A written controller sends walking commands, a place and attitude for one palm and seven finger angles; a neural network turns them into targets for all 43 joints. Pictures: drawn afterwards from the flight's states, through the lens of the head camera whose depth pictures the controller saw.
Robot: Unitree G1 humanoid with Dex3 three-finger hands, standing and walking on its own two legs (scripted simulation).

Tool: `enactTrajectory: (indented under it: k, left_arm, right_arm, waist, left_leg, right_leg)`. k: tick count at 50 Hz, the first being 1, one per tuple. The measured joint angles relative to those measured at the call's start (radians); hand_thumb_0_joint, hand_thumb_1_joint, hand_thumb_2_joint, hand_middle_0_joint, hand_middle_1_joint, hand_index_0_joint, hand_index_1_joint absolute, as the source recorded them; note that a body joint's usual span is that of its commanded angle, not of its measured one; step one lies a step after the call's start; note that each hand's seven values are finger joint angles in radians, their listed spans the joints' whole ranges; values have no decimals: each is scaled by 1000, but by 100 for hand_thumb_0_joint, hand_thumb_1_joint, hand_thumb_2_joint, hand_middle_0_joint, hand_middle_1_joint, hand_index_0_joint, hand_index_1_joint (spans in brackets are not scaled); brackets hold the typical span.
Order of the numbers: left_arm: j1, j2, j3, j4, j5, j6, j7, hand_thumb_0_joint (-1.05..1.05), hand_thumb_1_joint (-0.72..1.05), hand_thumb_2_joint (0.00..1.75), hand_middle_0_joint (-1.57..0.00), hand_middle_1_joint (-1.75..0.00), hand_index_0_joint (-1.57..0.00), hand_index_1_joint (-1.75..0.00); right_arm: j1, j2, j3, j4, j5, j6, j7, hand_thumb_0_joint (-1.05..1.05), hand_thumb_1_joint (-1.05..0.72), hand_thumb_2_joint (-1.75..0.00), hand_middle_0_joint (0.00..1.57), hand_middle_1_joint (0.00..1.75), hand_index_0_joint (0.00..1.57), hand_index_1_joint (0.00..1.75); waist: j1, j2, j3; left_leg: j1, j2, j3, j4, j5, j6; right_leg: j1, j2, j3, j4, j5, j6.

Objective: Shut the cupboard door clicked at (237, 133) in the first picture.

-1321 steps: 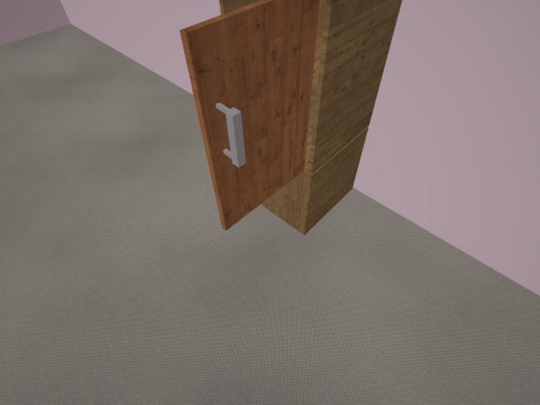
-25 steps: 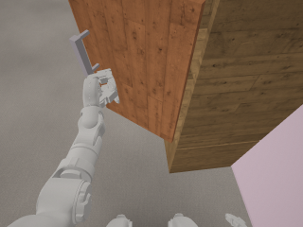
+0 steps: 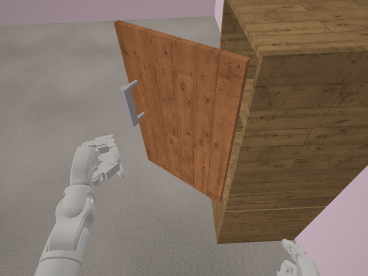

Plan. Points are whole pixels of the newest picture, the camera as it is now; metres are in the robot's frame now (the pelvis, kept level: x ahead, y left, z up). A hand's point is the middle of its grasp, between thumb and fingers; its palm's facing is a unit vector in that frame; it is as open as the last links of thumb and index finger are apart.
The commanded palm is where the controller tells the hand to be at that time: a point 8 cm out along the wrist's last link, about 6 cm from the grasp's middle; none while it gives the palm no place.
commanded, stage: draw the hand back to the body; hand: left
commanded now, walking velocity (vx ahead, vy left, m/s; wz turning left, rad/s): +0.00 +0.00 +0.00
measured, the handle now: (134, 103) +0.61 +0.19 +0.03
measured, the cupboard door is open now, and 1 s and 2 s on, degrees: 52 52 52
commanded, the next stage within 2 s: step back with the hand held close in 1.00 s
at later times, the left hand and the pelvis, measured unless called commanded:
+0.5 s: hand (33, 190) +0.23 +0.26 +0.16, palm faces +0.38 -0.85 -0.37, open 5.1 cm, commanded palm +0.17 +0.30 +0.18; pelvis +0.02 +0.02 +0.02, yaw +1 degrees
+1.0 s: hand (4, 203) +0.19 +0.28 +0.17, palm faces +0.46 -0.80 -0.39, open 7.4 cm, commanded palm +0.14 +0.31 +0.19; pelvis +0.01 +0.01 +0.02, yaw +1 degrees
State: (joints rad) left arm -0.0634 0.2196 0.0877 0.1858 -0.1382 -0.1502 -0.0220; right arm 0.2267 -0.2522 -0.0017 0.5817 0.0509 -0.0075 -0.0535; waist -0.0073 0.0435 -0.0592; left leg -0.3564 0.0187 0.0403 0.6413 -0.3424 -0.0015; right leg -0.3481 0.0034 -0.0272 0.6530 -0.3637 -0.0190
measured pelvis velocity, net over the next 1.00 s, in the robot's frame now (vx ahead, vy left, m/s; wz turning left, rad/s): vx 0.01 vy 0.01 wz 0.01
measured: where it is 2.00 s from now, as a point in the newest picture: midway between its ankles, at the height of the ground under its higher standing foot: outside the picture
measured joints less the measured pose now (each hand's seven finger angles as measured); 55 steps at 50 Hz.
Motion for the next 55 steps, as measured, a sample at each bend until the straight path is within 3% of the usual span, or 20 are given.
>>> enactTrajectory:
  k: [6, 12, 19, 35, 43, 55]
  left_arm:
    - [130, 38, -26, -162, 57, 85, 59, 2, 90, 90, -110, -129, -111, -129]
    - [231, 53, 5, -292, 71, 130, 87, 2, 90, 90, -95, -112, -96, -113]
    - [344, 74, 74, -419, 74, 148, 99, 2, 90, 90, -76, -92, -77, -92]
    - [547, 148, 283, -582, 61, 102, 121, 2, 89, 90, -34, -45, -34, -45]
    - [515, 110, 251, -551, 66, 95, 127, 2, 89, 90, -23, -34, -24, -34]
    - [517, 129, 260, -567, 62, 85, 118, 2, 89, 90, -21, -31, -21, -31]
  right_arm:
    - [-63, 20, 26, -22, -11, 12, -31, 1, -91, -90, 20, 30, 20, 30]
    - [-82, 35, 50, -26, -27, 5, -29, 1, -90, -90, 20, 30, 20, 30]
    - [-62, 47, 59, -10, -41, 1, -16, 1, -90, -90, 20, 30, 21, 30]
    - [-6, 21, 16, 48, -39, -43, -15, 1, -90, -90, 20, 30, 21, 30]
    - [-20, 13, 11, 56, -41, -67, -25, 1, -90, -90, 20, 30, 20, 30]
    - [-29, 34, 21, 47, -44, -83, -24, 1, -90, -90, 20, 30, 21, 30]
  waist:
    - [31, 2, 33]
    - [58, 10, 53]
    - [69, 23, 62]
    - [76, 35, 55]
    - [80, 27, 68]
    - [73, 17, 70]
  left_leg:
    - [128, -10, -7, -112, 42, 8]
    - [208, -19, -13, -182, 66, 13]
    - [250, -26, -13, -218, 75, 19]
    - [254, -25, -9, -211, 72, 23]
    - [252, -28, -13, -216, 86, 23]
    - [257, -15, -8, -218, 85, 15]
  right_leg:
    - [135, -6, -8, -119, 43, 6]
    - [223, -12, -14, -200, 71, 12]
    - [270, -18, -15, -243, 84, 20]
    - [278, -18, -10, -249, 88, 25]
    - [272, -20, -15, -244, 95, 23]
    - [279, -7, -9, -255, 102, 16]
